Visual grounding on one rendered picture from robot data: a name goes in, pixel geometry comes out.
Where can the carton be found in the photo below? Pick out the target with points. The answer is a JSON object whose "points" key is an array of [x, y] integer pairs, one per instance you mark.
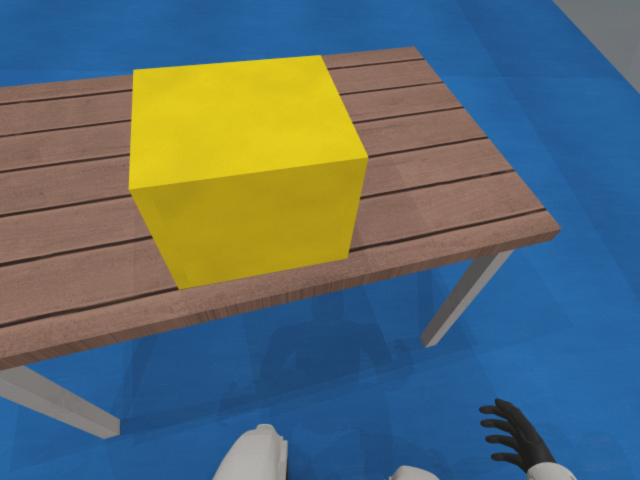
{"points": [[244, 168]]}

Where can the robot right hand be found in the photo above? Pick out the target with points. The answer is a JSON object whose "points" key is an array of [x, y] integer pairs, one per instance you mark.
{"points": [[526, 441]]}

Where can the table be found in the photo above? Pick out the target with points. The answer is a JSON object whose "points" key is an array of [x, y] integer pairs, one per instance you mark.
{"points": [[79, 268]]}

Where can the robot left shin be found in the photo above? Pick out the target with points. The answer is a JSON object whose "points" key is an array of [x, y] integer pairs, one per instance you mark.
{"points": [[265, 426]]}

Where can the robot left thigh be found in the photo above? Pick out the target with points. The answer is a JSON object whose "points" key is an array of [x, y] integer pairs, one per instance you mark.
{"points": [[259, 454]]}

